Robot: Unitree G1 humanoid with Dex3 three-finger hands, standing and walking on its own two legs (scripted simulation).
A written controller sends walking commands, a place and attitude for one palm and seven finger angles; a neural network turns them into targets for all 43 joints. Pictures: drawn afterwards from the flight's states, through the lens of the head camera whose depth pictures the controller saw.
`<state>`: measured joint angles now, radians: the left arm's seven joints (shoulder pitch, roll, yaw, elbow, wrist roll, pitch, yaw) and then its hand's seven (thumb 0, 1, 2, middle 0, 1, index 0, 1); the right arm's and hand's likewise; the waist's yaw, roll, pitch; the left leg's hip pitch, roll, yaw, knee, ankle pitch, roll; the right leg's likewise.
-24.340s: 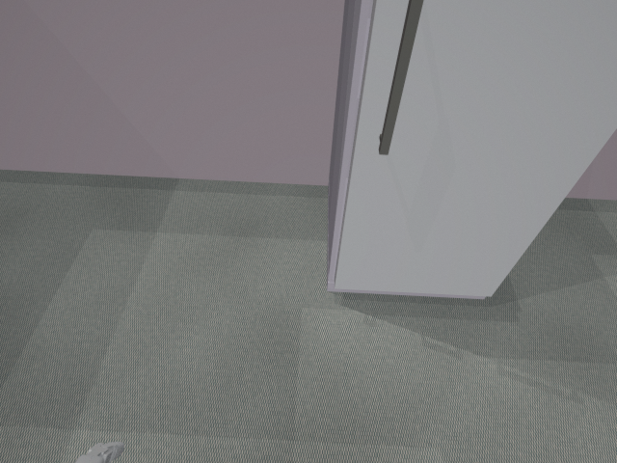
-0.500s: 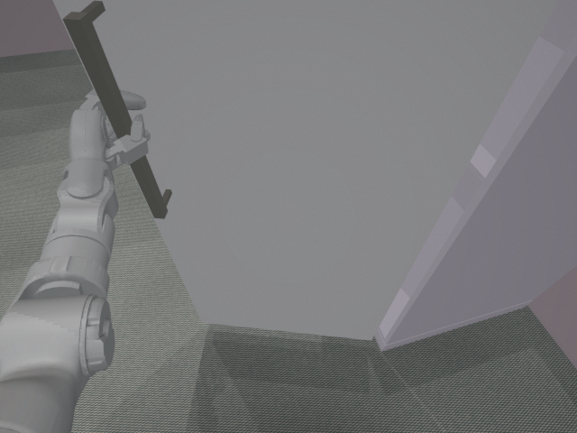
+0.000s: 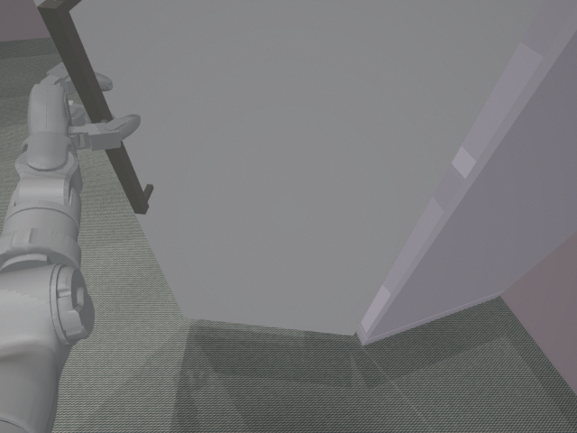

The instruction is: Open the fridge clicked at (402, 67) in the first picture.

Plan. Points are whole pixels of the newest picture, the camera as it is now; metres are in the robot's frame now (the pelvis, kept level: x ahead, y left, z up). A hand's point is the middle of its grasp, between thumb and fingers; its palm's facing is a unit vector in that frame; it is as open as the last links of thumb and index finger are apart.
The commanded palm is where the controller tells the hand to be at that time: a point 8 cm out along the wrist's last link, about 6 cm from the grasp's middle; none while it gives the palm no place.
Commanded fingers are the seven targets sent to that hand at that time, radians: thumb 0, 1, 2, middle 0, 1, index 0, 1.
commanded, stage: loosen the grip on the handle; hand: left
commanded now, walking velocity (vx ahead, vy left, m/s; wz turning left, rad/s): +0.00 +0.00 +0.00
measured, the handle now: (114, 125) +0.52 +0.24 +0.14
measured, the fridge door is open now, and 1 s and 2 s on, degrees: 66 64 64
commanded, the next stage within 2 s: slip the hand off the handle in 0.34 s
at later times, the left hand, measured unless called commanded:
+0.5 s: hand (88, 141) +0.49 +0.27 +0.13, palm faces +0.29 -0.94 -0.16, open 14.4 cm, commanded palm +0.44 +0.32 +0.15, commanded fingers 0.00 -0.55 0.20 -0.25 -1.15 -0.25 -1.15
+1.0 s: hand (46, 141) +0.48 +0.32 +0.14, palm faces +0.31 -0.93 -0.17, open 14.6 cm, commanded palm +0.44 +0.37 +0.15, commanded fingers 0.00 -0.55 0.20 -0.25 -1.15 -0.25 -1.15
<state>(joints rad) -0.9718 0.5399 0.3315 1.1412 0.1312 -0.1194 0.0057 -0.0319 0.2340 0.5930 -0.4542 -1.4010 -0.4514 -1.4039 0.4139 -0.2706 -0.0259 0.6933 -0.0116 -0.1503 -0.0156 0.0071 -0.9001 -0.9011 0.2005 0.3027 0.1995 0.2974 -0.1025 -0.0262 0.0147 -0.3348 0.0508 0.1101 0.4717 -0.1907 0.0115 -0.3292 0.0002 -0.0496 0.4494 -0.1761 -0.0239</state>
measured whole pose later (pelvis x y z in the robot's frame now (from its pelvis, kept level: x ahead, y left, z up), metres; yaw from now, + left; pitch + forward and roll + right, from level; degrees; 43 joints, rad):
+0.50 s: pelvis +0.04 +0.01 +0.00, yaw +1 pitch +5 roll -1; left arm -0.73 0.48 0.36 0.89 0.00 -0.05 -0.04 -0.01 -0.54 0.20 -0.27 -1.17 -0.28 -1.19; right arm 0.34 -0.26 -0.02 0.78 0.02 -0.10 -0.02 0.01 -0.90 -0.90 0.20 0.30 0.20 0.30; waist -0.07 0.01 -0.02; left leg -0.32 0.04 0.09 0.49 -0.26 0.02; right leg -0.28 -0.01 -0.07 0.43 -0.23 0.00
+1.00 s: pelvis +0.03 +0.01 +0.00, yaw +2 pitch +7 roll -2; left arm -0.80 0.65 0.44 1.02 0.00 -0.14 -0.17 -0.01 -0.55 0.20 -0.26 -1.15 -0.25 -1.16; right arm 0.36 -0.29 -0.01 0.77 0.03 -0.08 -0.06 0.01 -0.90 -0.90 0.20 0.30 0.20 0.30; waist -0.09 -0.01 0.00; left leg -0.41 0.05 0.07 0.57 -0.28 0.01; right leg -0.36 0.00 -0.09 0.49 -0.25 -0.01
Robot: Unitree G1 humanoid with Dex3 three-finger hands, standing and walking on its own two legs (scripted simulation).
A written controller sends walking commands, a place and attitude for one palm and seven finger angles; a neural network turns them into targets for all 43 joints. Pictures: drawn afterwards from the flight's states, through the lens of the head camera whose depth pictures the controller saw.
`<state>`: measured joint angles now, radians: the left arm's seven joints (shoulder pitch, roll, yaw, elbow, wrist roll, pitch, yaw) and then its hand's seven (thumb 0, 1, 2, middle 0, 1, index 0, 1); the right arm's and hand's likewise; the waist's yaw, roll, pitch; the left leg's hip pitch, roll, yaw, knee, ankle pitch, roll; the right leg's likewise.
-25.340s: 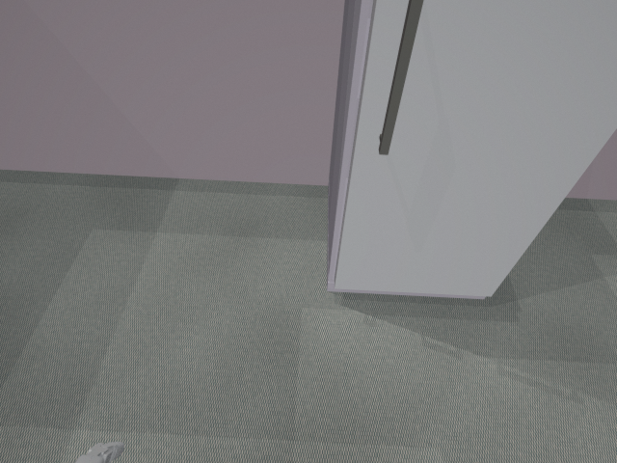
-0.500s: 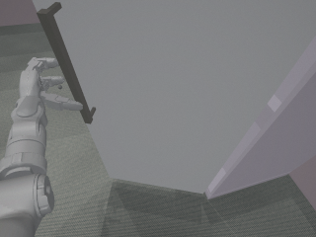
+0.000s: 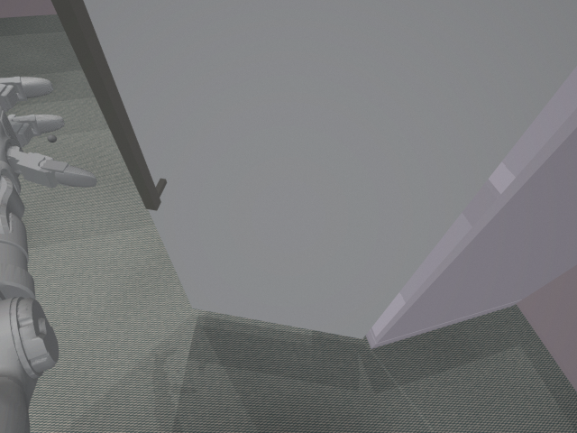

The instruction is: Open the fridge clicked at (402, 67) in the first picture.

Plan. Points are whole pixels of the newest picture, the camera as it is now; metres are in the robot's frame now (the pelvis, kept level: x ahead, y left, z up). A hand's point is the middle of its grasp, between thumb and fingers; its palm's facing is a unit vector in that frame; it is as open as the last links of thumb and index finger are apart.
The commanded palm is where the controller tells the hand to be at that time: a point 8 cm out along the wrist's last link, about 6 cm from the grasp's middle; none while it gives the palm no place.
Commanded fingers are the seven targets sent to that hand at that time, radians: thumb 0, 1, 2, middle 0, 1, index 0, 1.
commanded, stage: slip the hand off the handle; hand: left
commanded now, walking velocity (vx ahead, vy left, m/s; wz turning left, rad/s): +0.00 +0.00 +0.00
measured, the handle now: (127, 118) +0.50 +0.22 +0.14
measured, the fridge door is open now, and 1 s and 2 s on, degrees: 64 64 64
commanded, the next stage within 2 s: draw the hand back to the body in 0.72 s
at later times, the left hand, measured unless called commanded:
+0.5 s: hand (23, 189) +0.37 +0.30 +0.14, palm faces +0.30 -0.94 -0.18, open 14.6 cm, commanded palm +0.33 +0.34 +0.16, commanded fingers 0.00 -0.55 0.20 -0.25 -1.15 -0.25 -1.15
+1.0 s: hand (9, 220) +0.32 +0.29 +0.16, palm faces +0.20 -0.98 +0.02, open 14.7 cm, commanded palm +0.27 +0.33 +0.16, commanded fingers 0.00 -0.55 0.20 -0.25 -1.15 -0.25 -1.15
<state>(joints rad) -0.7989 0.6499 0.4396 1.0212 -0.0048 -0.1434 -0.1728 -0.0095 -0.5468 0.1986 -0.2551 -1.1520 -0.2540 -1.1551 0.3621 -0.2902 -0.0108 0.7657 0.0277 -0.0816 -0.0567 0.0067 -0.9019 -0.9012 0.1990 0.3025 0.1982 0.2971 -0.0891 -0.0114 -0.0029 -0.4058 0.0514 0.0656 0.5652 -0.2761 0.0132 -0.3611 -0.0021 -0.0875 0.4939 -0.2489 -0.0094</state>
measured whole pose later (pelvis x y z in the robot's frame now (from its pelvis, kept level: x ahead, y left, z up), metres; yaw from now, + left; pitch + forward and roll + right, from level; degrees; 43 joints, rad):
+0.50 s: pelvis +0.00 +0.00 +0.00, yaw +0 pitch +3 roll -2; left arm -0.40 0.50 0.42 0.51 -0.09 -0.03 -0.16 -0.01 -0.55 0.20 -0.26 -1.15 -0.25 -1.15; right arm 0.29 -0.26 0.00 0.70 0.05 -0.10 -0.08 0.01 -0.90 -0.90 0.20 0.30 0.20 0.30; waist -0.01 0.02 -0.03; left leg -0.32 0.05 0.07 0.56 -0.29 0.02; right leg -0.28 -0.01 -0.08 0.49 -0.26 0.00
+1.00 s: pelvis -0.01 -0.02 +0.00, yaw +1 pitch -2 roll -1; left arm -0.34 0.50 0.45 0.45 -0.29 0.10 -0.34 -0.01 -0.55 0.20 -0.25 -1.15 -0.25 -1.15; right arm 0.22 -0.27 0.05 0.72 0.08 -0.16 -0.14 0.01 -0.90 -0.90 0.20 0.30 0.20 0.30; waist 0.03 0.02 0.01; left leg -0.22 0.05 0.05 0.50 -0.25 -0.01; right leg -0.18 0.01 -0.10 0.45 -0.24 -0.03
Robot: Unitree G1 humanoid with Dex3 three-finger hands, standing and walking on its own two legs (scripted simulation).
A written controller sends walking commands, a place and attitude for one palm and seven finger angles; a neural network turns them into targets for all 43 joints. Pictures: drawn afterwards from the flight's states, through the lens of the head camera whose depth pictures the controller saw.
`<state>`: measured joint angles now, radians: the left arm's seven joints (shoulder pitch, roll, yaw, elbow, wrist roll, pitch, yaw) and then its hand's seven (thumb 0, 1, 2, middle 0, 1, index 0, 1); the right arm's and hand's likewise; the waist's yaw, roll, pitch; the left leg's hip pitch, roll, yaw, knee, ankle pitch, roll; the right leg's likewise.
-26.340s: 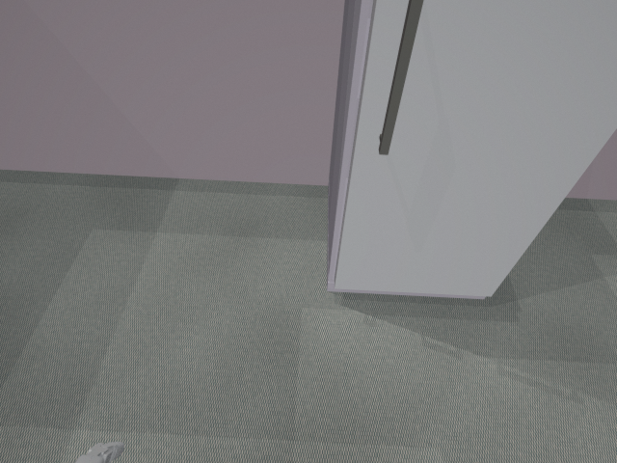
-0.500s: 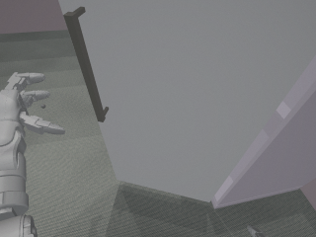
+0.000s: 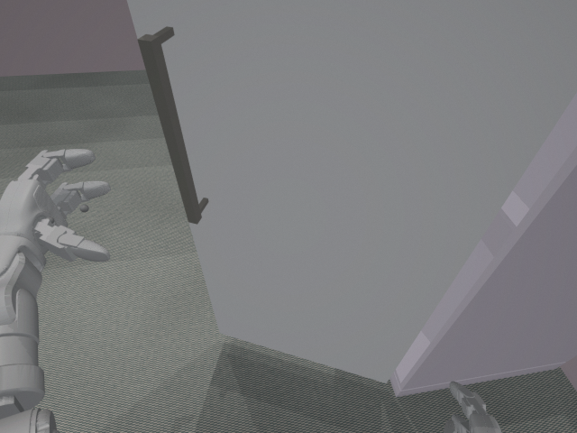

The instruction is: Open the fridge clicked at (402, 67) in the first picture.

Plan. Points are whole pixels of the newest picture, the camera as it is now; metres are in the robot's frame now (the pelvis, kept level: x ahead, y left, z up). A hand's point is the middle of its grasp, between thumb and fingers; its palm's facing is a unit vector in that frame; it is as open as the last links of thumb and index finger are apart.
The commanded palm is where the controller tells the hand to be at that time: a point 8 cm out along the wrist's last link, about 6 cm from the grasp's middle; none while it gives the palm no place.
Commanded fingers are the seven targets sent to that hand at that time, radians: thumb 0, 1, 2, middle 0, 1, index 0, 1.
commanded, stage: draw the hand back to the body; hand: left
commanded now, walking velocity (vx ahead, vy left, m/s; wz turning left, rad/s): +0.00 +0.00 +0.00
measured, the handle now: (183, 141) +0.51 +0.23 +0.14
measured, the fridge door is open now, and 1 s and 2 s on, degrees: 64 64 64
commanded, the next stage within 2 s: step back with the hand held close in 1.42 s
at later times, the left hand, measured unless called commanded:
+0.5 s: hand (44, 261) +0.25 +0.30 +0.15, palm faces +0.46 -0.87 -0.20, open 13.9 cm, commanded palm +0.20 +0.32 +0.16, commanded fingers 0.00 -0.04 0.44 -0.23 -0.85 -0.23 -0.85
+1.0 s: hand (47, 298) +0.20 +0.27 +0.16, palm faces +0.47 -0.82 -0.33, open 9.2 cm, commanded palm +0.15 +0.31 +0.17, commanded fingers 0.00 0.86 0.88 -0.20 -0.32 -0.20 -0.32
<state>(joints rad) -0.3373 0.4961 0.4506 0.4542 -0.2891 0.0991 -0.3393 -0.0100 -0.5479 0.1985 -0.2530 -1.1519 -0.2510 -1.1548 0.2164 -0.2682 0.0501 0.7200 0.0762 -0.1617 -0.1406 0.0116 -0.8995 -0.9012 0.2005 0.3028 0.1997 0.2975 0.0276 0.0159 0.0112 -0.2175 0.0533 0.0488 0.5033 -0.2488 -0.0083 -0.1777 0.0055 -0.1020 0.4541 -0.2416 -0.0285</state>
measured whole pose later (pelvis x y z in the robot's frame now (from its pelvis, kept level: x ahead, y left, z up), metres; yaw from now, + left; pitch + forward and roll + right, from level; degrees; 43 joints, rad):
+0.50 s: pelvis -0.01 +0.01 +0.00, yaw +0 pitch -5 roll -1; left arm 0.05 0.38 0.38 -0.02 -0.16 0.00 0.02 -0.01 -0.36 0.29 -0.25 -1.04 -0.25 -1.04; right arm 0.15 -0.24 0.05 0.69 0.02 -0.23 -0.11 0.01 -0.90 -0.90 0.20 0.30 0.20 0.30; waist 0.07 0.03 0.05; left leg -0.15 0.04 0.06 0.45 -0.22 0.00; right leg -0.11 0.00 -0.10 0.40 -0.21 -0.02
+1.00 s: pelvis +0.01 +0.01 +0.01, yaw -1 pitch -7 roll -1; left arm 0.42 0.33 0.33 -0.33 -0.08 -0.09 0.12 0.01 0.51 0.71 -0.22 -0.53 -0.22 -0.53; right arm 0.18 -0.23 0.01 0.71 -0.01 -0.15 -0.08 0.01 -0.90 -0.90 0.20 0.30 0.20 0.30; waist 0.07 0.05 0.05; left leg -0.04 0.04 0.08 0.38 -0.22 0.00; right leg -0.02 0.00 -0.07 0.34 -0.20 -0.02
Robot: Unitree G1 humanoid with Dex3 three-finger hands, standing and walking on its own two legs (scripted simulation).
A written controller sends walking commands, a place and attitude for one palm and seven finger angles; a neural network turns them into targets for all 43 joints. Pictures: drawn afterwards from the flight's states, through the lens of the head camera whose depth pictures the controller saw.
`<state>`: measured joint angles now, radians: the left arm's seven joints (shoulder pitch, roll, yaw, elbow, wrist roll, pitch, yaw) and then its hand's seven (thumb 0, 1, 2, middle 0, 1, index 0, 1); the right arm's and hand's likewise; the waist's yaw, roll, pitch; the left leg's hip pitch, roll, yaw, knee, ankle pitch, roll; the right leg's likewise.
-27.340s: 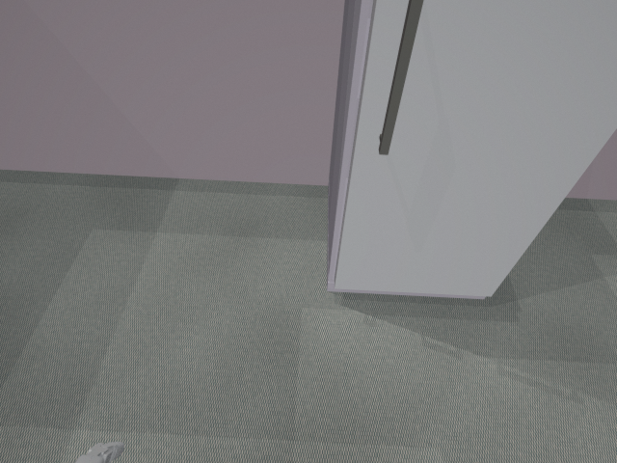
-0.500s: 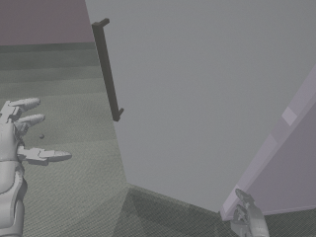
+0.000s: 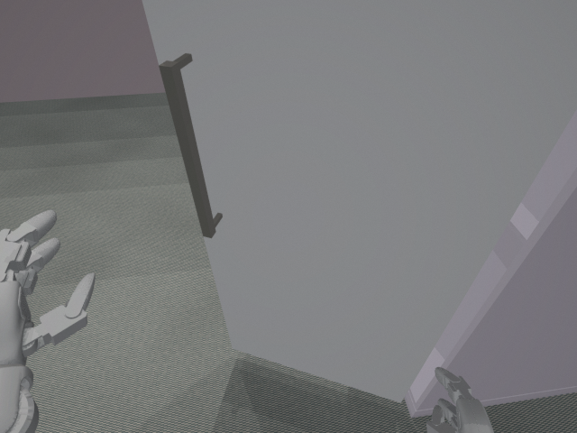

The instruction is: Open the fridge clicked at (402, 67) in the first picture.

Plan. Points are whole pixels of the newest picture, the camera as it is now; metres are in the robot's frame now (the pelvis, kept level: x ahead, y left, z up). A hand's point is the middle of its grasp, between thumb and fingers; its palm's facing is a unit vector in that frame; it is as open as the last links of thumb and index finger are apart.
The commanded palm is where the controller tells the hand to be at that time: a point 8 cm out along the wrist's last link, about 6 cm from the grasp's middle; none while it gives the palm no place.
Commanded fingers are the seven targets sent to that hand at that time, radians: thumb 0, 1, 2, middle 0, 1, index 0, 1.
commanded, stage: draw the hand back to the body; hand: left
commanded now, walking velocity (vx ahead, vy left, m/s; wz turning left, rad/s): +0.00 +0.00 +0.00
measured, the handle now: (199, 159) +0.50 +0.23 +0.13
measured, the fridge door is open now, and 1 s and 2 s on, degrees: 64 64 64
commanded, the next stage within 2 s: step back with the hand held close in 0.42 s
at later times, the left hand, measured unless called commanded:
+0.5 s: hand (72, 315) +0.18 +0.26 +0.15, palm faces +0.49 -0.80 -0.34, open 7.4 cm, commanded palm +0.13 +0.29 +0.17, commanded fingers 0.00 0.90 0.90 -0.20 -0.30 -0.20 -0.30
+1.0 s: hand (20, 334) +0.15 +0.30 +0.15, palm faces +0.44 -0.75 -0.49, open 7.4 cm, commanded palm +0.10 +0.33 +0.17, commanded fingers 0.00 0.90 0.90 -0.20 -0.30 -0.20 -0.30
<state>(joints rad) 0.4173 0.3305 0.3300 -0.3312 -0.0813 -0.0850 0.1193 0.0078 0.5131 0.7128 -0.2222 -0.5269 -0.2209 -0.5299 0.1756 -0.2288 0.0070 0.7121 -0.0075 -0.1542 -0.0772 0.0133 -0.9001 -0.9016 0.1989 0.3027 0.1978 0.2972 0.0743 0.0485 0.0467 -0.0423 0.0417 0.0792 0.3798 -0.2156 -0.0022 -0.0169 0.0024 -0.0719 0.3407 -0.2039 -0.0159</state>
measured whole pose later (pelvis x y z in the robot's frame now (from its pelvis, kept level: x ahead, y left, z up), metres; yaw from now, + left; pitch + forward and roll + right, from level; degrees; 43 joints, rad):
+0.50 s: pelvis -0.01 -0.01 +0.00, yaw +0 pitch -8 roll -1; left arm 0.45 0.32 0.32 -0.36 -0.08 -0.10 0.12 0.02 0.89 0.90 -0.21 -0.31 -0.21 -0.31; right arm 0.18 -0.21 0.01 0.72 -0.01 -0.17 -0.09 0.01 -0.90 -0.90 0.20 0.30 0.20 0.30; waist 0.08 0.05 0.06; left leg -0.04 0.05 0.07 0.39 -0.21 -0.01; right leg -0.01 0.01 -0.08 0.34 -0.20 -0.03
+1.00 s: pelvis -0.05 +0.03 -0.02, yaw -1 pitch -1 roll +0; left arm 0.52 0.43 0.42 -0.46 -0.04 -0.15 0.16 0.02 0.89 0.90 -0.22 -0.30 -0.21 -0.31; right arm 0.20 -0.21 0.01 0.58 0.01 -0.05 -0.10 0.01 -0.90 -0.90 0.20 0.30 0.20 0.30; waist 0.03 0.01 0.03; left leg -0.32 0.01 0.11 0.56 -0.22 0.05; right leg -0.32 -0.04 -0.03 0.56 -0.22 0.02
